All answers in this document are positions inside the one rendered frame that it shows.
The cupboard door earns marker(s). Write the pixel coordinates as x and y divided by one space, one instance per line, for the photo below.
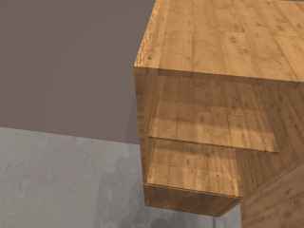
278 203

